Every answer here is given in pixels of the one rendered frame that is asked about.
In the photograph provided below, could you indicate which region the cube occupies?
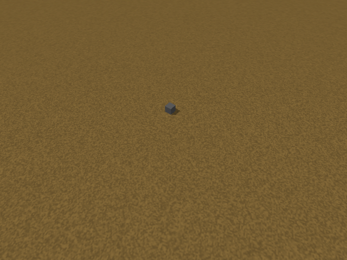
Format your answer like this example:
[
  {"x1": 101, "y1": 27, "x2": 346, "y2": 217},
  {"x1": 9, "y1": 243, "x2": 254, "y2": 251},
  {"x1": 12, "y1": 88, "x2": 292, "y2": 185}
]
[{"x1": 165, "y1": 102, "x2": 176, "y2": 115}]

